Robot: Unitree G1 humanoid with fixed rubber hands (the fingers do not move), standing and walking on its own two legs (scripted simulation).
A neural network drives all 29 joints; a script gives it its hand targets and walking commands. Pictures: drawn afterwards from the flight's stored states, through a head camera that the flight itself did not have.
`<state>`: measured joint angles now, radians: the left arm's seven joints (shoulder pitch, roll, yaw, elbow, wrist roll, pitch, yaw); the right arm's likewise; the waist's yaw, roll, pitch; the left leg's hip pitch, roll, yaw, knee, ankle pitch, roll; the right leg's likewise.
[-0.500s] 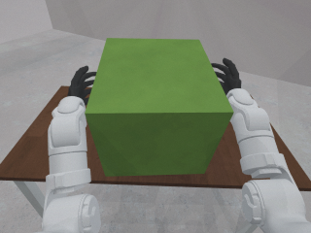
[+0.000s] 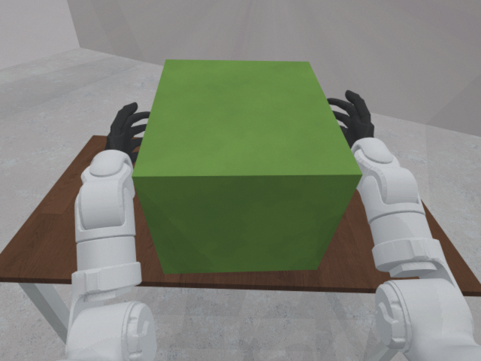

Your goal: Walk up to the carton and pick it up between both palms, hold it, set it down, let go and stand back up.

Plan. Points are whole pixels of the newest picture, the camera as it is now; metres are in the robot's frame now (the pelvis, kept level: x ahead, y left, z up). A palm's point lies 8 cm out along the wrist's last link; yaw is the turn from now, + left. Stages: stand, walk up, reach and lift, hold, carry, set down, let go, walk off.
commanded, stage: hold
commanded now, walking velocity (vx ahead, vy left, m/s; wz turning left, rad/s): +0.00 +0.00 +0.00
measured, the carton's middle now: (239, 162) +0.42 -0.01 +0.16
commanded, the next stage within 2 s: none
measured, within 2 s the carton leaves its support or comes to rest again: neither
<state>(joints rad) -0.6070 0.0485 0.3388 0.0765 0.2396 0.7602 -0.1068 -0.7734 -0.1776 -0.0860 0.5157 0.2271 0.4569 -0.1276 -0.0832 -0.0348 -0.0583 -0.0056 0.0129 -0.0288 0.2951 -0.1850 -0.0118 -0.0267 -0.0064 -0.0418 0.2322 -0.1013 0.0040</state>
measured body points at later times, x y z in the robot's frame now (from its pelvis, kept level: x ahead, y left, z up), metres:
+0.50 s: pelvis +0.00 +0.00 +0.00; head -0.06 +0.02 +0.45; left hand +0.37 +0.18 +0.22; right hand +0.38 -0.19 +0.24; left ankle -0.01 +0.12 -0.75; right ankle +0.02 -0.12 -0.75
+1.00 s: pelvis +0.00 +0.00 +0.00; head -0.07 +0.02 +0.45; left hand +0.37 +0.18 +0.22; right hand +0.38 -0.18 +0.24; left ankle -0.01 +0.12 -0.75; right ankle +0.02 -0.12 -0.75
